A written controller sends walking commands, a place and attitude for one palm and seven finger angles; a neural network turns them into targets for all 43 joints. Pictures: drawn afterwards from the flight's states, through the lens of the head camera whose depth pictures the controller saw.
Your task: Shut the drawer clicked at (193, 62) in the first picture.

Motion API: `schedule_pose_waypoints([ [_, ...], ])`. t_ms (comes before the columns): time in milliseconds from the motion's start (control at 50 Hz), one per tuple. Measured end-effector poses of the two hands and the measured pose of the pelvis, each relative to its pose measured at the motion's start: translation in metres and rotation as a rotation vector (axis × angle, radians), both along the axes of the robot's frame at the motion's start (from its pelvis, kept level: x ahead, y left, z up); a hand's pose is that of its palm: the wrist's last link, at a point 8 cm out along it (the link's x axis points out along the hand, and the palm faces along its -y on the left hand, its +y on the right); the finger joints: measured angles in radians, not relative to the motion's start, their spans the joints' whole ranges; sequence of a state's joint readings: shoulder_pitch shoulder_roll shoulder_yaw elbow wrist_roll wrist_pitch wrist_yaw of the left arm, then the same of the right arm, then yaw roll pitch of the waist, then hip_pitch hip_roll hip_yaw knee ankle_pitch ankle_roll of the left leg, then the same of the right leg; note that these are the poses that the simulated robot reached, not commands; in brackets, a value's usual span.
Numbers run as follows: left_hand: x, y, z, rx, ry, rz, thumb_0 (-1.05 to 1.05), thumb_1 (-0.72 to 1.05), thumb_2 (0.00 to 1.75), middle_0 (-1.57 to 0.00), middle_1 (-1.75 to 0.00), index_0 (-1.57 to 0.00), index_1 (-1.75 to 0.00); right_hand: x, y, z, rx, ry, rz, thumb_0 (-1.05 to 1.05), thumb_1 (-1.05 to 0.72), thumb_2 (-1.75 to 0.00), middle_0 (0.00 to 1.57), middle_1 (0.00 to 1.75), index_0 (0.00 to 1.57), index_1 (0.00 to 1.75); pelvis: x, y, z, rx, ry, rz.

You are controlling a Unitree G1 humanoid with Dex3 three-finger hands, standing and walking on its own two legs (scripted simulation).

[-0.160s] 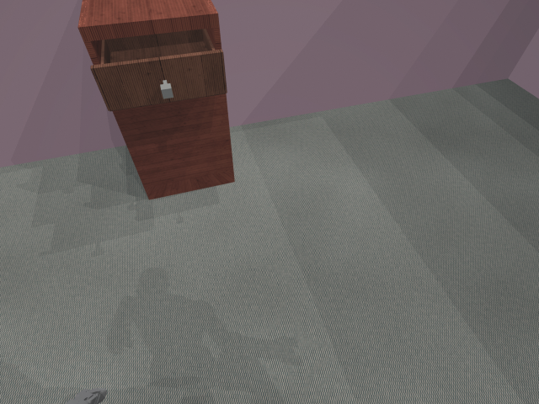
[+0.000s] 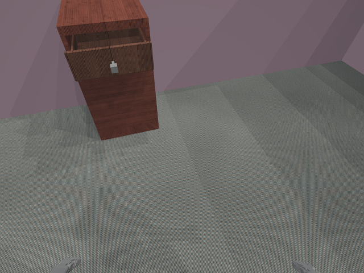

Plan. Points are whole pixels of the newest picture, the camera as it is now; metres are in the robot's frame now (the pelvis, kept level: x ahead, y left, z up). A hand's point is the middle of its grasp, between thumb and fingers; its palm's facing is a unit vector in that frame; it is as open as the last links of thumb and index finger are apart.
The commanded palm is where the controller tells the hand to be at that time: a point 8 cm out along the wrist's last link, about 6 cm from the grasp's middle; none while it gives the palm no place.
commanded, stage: stand and wait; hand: left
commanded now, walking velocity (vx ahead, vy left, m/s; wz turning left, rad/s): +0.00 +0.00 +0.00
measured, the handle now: (113, 66) +0.97 +0.38 -0.07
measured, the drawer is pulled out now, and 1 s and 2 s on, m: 0.18 0.18 0.18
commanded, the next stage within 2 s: look at it before walking up in 0.88 s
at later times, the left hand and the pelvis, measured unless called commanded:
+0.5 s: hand out of the picture +0.06 +0.23 -0.15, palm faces -0.03 -0.94 -0.33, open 7.4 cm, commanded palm none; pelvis -0.01 -0.02 +0.01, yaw +0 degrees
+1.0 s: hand out of the picture +0.04 +0.22 -0.15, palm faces -0.03 -0.95 -0.32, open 7.4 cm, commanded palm none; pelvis -0.03 -0.02 +0.01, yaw +0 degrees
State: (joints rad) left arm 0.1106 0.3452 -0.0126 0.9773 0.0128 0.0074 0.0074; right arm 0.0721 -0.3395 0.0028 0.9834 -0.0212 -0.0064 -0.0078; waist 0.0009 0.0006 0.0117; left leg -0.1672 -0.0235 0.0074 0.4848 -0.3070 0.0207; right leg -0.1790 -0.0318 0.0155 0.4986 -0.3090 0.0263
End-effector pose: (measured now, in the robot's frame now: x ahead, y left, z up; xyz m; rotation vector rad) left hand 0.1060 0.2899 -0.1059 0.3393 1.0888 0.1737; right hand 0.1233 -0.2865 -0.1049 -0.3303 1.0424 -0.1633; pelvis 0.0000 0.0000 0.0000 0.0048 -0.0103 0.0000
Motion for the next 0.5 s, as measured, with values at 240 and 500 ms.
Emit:
schedule_pose_waypoints([
  [240, -0.021, -0.018, -0.007, -0.031, 0.049, 0.019, 0.00, 0.90, 0.90, -0.21, -0.30, -0.20, -0.30, -0.015, -0.005, -0.003, 0.009, 0.048, -0.011, 0.01, -0.90, -0.89, 0.20, 0.30, 0.21, 0.30, -0.003, -0.009, 0.003, 0.001, -0.008, 0.000],
  [500, -0.056, -0.019, -0.009, -0.019, 0.129, 0.048, 0.00, 0.90, 0.90, -0.21, -0.30, -0.20, -0.30, -0.068, -0.018, -0.012, 0.008, 0.174, -0.059, 0.01, -0.90, -0.89, 0.20, 0.30, 0.21, 0.29, -0.013, -0.017, 0.006, 0.000, -0.019, 0.001],
])
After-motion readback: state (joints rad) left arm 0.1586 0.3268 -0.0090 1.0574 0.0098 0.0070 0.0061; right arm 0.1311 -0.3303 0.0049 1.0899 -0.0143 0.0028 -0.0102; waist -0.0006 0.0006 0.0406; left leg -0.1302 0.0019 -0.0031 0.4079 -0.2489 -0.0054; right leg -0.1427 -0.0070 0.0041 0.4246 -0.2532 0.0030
